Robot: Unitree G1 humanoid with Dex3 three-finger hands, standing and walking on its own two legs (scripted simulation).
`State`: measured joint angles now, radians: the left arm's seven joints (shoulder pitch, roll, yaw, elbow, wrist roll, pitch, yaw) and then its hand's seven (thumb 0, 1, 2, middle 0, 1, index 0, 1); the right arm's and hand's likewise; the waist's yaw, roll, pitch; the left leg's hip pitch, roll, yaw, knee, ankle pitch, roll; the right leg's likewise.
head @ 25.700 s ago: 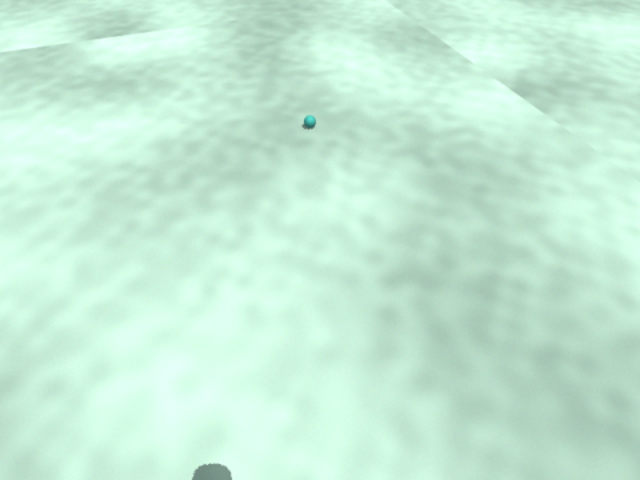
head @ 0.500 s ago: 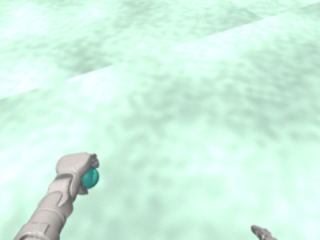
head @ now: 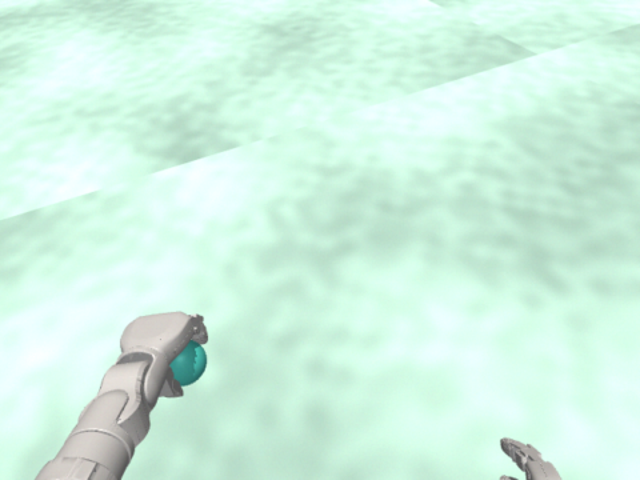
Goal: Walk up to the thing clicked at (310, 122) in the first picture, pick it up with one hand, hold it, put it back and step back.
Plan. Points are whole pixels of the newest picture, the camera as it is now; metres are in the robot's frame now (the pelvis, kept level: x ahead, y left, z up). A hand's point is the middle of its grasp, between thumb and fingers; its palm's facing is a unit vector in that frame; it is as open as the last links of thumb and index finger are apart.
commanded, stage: hold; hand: left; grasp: from above
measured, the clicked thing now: (183, 362) +0.32 +0.22 -0.08
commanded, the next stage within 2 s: crouch in 1.14 s
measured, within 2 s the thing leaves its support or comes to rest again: neither
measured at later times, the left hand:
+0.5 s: hand (166, 380) +0.27 +0.22 -0.03, palm faces -0.44 -0.05 -0.89, open 9.2 cm
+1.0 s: hand (164, 379) +0.27 +0.22 -0.03, palm faces -0.43 -0.05 -0.90, open 9.3 cm
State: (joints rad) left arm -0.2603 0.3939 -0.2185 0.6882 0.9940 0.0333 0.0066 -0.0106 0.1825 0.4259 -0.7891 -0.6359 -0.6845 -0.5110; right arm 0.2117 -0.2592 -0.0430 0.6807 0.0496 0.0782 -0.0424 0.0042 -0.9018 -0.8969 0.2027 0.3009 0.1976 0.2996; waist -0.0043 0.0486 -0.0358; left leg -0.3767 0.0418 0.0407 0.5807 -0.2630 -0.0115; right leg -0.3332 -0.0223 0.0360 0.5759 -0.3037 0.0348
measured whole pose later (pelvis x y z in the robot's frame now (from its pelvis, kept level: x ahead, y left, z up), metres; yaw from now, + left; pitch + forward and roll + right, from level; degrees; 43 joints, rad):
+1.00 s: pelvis -0.02 +0.00 +0.01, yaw +0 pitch +0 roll +0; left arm -0.24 0.39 -0.24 0.62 0.99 0.02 -0.01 -0.02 0.17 0.49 -0.75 -0.70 -0.64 -0.56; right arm 0.17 -0.25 -0.02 0.69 0.06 0.07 -0.06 0.01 -0.91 -0.90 0.20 0.30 0.20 0.30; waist 0.02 0.05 0.01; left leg -0.28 0.04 0.04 0.48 -0.19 -0.01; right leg -0.25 -0.03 0.04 0.49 -0.24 0.04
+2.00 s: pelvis -0.05 +0.01 -0.16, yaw -1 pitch +29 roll -3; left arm -0.67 0.40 -0.10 1.22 1.17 -0.01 0.40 -0.02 0.17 0.45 -0.78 -0.66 -0.67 -0.56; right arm 0.23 -0.26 -0.07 0.75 -0.05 0.01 -0.01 0.00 -0.90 -0.90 0.20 0.30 0.20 0.30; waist -0.13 0.04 -0.18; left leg -1.44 0.06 -0.03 1.45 -0.52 0.00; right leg -1.36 0.00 0.02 1.43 -0.57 0.05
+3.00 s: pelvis -0.08 +0.00 -0.38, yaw -5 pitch +36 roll -6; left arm -0.95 0.62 0.05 1.42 1.24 -0.12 0.41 -0.03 0.13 0.49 -0.81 -0.64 -0.69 -0.55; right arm 0.15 -0.24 0.02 0.76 -0.14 -0.06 0.10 0.00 -0.92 -0.90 0.20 0.30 0.20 0.30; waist -0.23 0.01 -0.08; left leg -2.23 0.06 -0.13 2.22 -0.64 -0.02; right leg -2.12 0.05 -0.02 2.19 -0.72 0.06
